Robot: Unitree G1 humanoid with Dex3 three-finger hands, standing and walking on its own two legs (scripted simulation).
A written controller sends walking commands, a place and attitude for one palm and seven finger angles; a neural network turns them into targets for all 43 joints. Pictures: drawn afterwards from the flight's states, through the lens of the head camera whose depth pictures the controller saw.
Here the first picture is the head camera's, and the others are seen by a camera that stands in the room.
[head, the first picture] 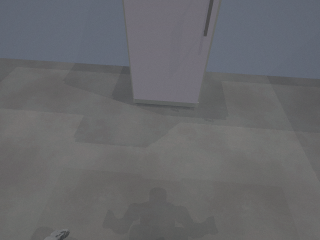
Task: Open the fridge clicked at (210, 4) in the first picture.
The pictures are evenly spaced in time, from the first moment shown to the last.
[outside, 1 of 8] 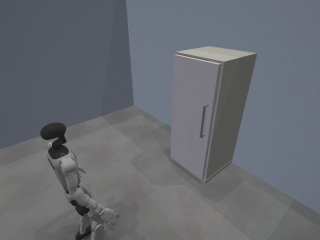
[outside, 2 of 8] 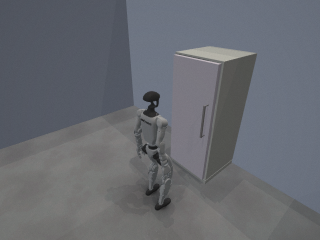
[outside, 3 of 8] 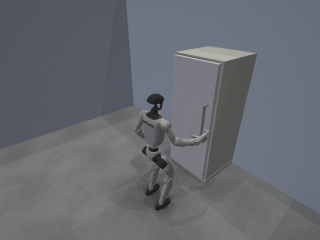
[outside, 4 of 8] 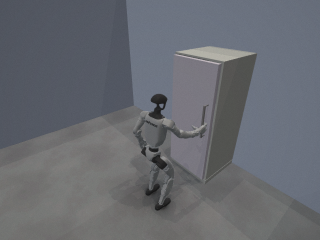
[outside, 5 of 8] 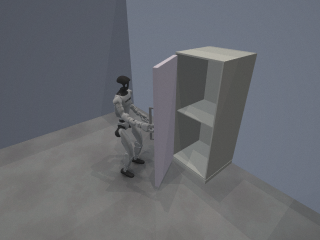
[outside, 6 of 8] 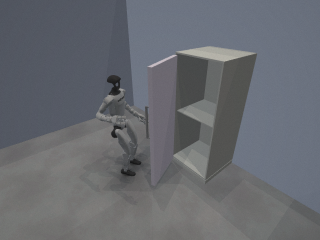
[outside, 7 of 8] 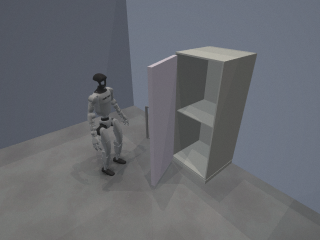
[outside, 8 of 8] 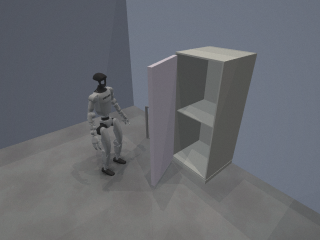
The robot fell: no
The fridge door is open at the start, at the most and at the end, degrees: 0 71 66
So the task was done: yes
